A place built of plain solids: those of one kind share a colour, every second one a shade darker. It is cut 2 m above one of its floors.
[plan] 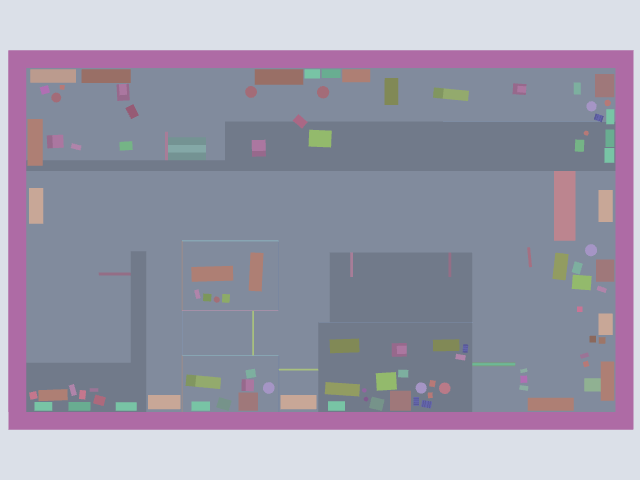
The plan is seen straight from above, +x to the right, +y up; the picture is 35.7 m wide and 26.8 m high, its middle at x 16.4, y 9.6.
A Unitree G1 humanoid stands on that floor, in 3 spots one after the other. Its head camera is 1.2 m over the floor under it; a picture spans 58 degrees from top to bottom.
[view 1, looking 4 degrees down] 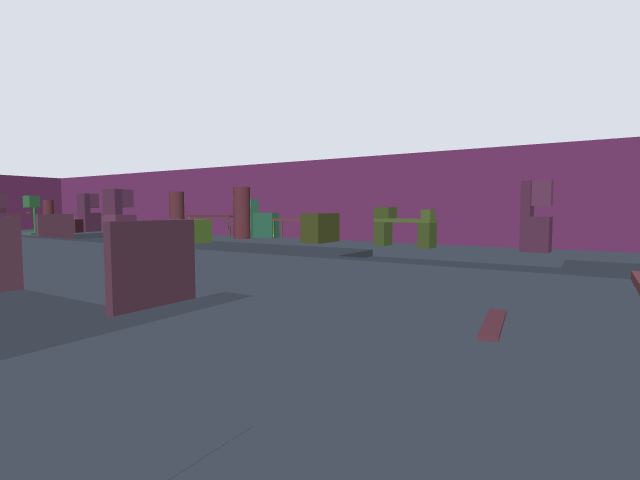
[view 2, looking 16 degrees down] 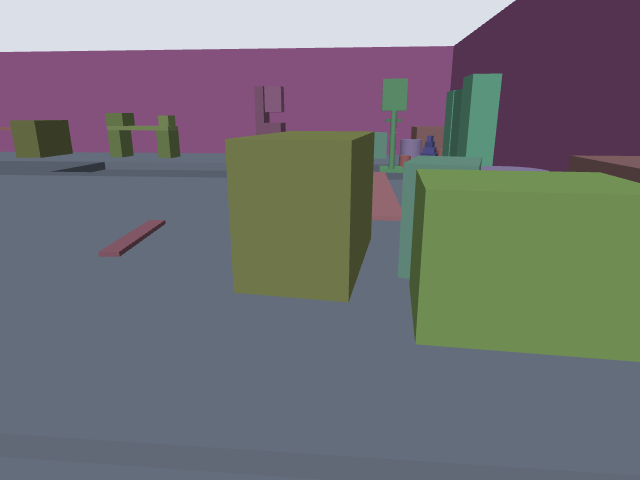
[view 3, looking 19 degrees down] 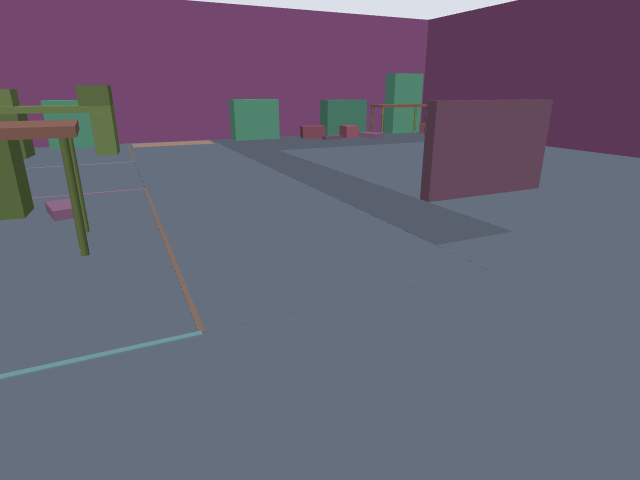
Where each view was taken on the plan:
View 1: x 28.85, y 4.32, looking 122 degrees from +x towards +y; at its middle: planer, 15.29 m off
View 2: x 30.15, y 4.90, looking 95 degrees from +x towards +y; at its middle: planer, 2.57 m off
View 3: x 8.98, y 11.61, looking -115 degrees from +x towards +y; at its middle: floor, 3.69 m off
